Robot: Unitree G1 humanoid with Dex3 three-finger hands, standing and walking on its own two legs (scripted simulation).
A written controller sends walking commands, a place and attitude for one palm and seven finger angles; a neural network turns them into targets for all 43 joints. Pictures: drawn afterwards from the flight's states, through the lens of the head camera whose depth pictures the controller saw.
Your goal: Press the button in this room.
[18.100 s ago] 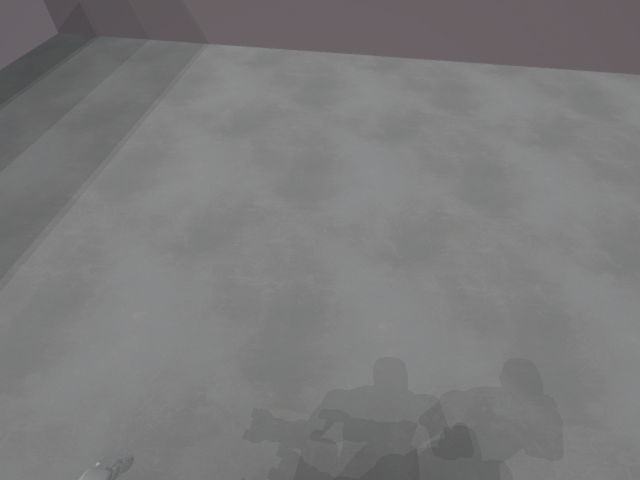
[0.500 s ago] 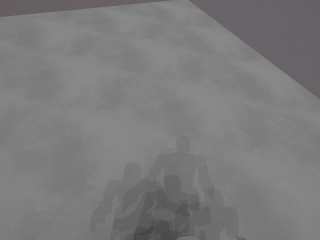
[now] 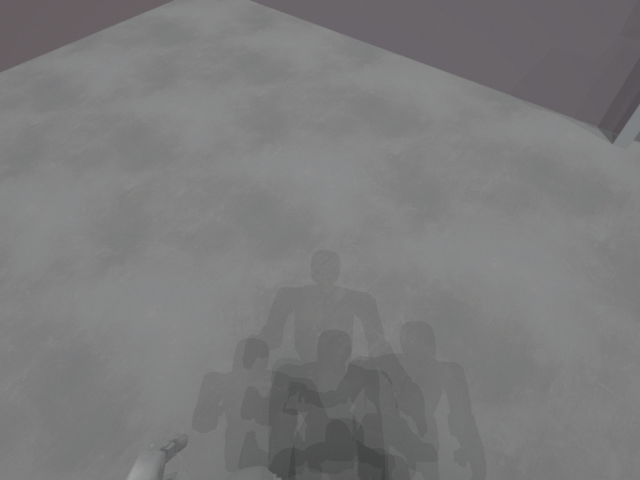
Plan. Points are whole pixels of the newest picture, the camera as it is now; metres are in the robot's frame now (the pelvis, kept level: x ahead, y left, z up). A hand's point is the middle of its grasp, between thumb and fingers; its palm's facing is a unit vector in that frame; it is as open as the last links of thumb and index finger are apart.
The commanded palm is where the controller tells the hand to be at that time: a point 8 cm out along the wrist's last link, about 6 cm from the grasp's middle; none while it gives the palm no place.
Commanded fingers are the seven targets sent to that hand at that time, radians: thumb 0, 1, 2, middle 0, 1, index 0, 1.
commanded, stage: turn or walk to find it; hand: left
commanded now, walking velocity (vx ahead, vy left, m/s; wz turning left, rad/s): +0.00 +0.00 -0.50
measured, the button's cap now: out of the picture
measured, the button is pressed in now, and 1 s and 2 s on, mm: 0 0 0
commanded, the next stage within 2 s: none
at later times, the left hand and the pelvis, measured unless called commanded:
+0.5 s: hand out of the picture +0.07 +0.23 -0.17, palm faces -0.14 -0.97 -0.22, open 7.3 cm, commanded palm none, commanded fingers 0.00 0.90 0.90 -0.20 -0.30 -0.20 -0.30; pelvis +0.00 +0.03 +0.01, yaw -13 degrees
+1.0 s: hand (230, 429) +0.21 +0.15 -0.14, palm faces -0.54 -0.82 -0.20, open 7.4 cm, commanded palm none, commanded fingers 0.00 0.90 0.90 -0.20 -0.30 -0.20 -0.30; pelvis +0.02 +0.04 +0.02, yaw -32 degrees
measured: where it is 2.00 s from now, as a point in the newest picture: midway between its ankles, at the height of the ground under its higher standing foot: (430, 445)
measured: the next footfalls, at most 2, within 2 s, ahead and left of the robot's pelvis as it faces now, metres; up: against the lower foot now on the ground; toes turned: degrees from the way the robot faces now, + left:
left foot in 0.50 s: +0.05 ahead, +0.13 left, +0.00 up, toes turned -13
right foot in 1.16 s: +0.04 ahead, -0.17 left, +0.00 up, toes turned -45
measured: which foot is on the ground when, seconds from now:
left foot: up 0.00-0.48, down 0.50-1.00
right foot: down 0.00-0.52, up 0.54-1.00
